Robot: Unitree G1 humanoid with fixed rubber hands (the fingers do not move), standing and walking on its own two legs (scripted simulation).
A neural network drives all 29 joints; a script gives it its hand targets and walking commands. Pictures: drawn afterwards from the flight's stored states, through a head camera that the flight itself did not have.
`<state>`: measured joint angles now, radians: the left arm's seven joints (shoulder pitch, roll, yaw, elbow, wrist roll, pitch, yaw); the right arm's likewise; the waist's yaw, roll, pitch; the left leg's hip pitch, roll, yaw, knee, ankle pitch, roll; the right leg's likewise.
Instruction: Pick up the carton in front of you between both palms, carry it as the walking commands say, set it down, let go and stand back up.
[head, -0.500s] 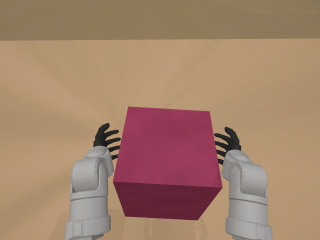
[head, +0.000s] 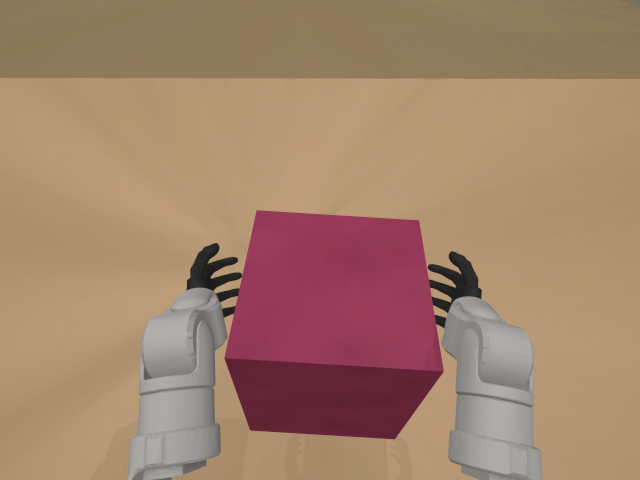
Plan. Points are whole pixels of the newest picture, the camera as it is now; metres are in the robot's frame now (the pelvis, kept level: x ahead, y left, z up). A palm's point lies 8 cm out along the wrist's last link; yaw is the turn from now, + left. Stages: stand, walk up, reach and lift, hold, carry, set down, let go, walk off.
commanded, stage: carry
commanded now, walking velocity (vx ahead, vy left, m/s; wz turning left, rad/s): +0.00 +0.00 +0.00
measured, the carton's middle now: (329, 331) +0.33 +0.00 +0.03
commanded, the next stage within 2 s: none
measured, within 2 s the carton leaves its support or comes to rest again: neither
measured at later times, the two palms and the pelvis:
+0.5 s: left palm (201, 317) +0.29 +0.15 +0.11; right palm (467, 324) +0.29 -0.16 +0.11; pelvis -0.02 +0.00 +0.00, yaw +0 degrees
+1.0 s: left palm (202, 326) +0.28 +0.14 +0.11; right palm (473, 332) +0.28 -0.16 +0.11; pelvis -0.03 -0.01 +0.00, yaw +0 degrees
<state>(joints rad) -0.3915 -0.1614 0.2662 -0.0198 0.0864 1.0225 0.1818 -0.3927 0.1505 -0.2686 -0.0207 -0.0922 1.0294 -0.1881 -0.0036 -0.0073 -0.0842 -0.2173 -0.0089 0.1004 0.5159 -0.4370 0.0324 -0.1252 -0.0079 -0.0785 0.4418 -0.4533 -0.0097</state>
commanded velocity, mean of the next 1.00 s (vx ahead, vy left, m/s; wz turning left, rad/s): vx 0.00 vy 0.00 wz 0.00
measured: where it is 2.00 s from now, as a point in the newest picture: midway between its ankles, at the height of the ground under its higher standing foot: outside the picture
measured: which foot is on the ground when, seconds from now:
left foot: down 0.00-1.00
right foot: down 0.00-1.00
